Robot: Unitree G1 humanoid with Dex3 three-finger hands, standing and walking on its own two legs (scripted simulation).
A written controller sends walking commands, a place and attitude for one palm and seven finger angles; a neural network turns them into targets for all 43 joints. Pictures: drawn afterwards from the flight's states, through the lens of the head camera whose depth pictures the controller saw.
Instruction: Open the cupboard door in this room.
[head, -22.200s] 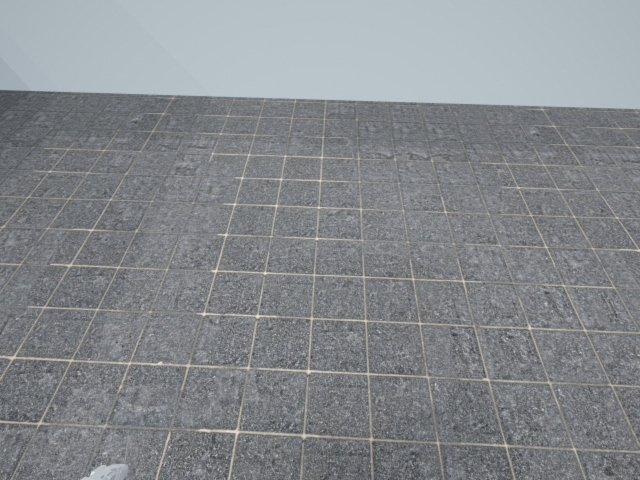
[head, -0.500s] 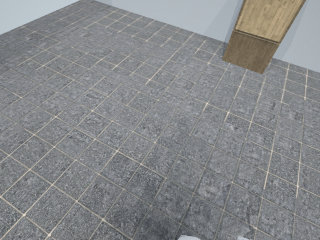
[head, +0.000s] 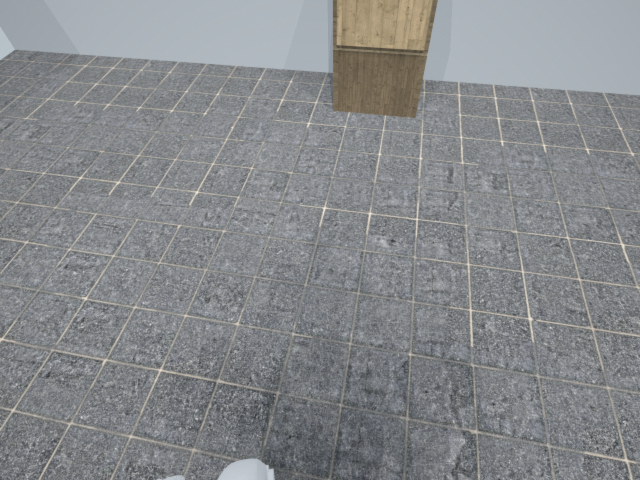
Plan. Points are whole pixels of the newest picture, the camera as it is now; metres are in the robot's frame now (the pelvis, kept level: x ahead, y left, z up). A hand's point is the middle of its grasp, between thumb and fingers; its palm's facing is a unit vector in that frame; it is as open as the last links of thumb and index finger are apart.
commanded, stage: turn or walk to find it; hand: left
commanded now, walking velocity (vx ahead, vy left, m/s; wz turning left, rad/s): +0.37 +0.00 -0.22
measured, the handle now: out of the picture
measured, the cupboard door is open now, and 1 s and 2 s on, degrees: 0 0 0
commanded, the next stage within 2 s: stand and wait in 1.26 s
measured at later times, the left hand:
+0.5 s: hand (196, 393) +0.27 +0.22 -0.17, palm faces -0.07 -0.98 -0.18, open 7.4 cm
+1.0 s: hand (279, 252) +0.54 +0.11 -0.15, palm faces -0.10 -0.96 -0.24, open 7.1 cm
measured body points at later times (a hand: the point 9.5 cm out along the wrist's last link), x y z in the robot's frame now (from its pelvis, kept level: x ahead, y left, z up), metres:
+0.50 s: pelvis +0.23 +0.04 +0.00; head +0.26 +0.05 +0.45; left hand +0.27 +0.27 -0.16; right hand +0.25 -0.20 -0.14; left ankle +0.25 +0.13 -0.73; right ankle +0.18 -0.09 -0.64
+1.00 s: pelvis +0.45 -0.07 +0.00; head +0.46 -0.09 +0.45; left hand +0.55 +0.16 -0.13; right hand +0.41 -0.29 -0.16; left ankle +0.47 +0.08 -0.65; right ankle +0.44 -0.15 -0.73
